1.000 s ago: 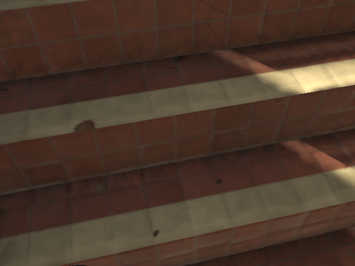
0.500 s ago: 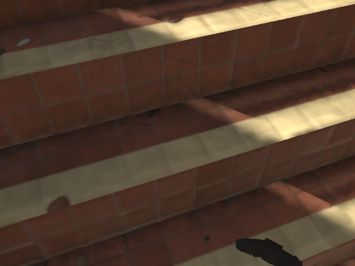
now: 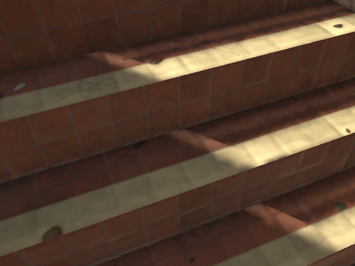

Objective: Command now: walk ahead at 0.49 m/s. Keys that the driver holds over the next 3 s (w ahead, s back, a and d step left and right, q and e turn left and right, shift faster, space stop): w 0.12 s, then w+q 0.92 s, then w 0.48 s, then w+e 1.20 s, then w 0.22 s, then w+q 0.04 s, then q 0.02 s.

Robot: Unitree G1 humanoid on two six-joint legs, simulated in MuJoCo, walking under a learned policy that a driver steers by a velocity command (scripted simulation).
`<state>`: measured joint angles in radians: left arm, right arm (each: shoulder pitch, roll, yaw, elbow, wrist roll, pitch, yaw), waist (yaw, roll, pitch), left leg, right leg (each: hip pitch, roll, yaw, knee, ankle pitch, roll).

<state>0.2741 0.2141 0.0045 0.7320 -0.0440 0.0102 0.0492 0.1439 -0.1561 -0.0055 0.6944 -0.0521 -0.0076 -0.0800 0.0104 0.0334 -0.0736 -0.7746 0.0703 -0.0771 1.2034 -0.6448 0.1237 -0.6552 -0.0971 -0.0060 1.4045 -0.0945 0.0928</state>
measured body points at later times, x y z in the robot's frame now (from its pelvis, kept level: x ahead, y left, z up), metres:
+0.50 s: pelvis +0.07 -0.04 -0.03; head +0.05 -0.05 +0.42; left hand +0.00 +0.18 -0.18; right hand +0.35 -0.17 -0.08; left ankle +0.12 +0.05 -0.65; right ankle -0.01 -0.17 -0.76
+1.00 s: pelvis +0.26 -0.03 +0.12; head +0.27 +0.02 +0.57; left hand +0.46 +0.17 +0.08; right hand +0.27 -0.24 -0.01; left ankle +0.12 +0.04 -0.63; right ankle +0.44 -0.08 -0.42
